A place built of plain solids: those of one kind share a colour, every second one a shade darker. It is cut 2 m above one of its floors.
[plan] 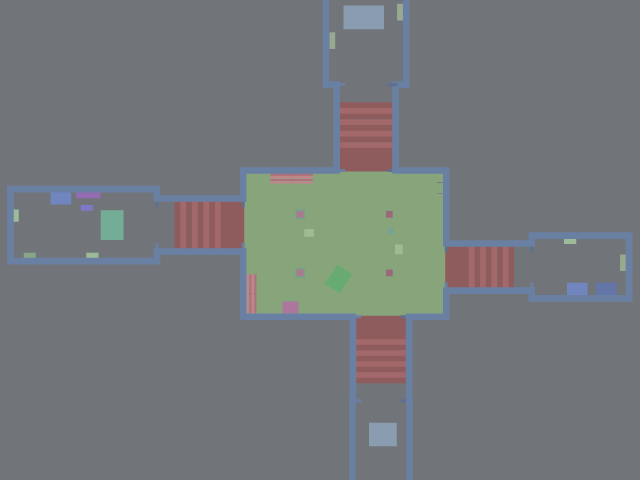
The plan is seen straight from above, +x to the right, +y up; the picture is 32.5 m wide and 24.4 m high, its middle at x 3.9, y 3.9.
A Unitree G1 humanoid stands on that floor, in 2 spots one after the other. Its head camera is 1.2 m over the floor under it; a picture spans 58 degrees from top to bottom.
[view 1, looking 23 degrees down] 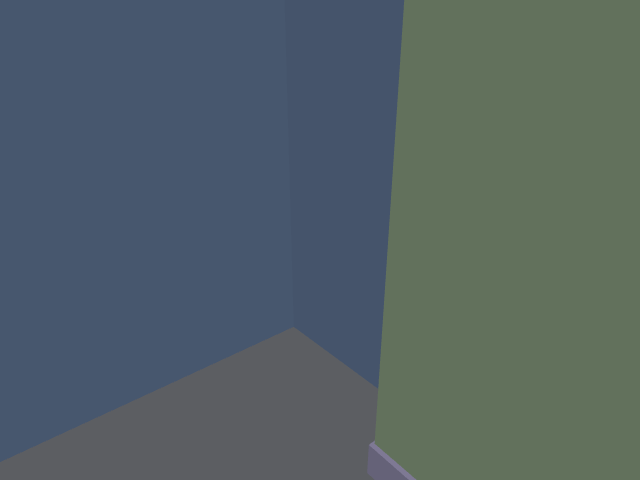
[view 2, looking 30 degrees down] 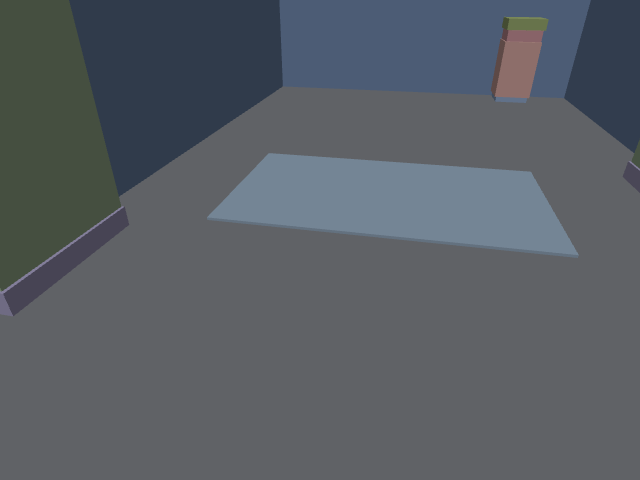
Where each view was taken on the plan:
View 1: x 18.41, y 2.53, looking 50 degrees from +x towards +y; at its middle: wall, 1.74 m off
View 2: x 6.25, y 12.48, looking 102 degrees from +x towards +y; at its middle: ground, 2.40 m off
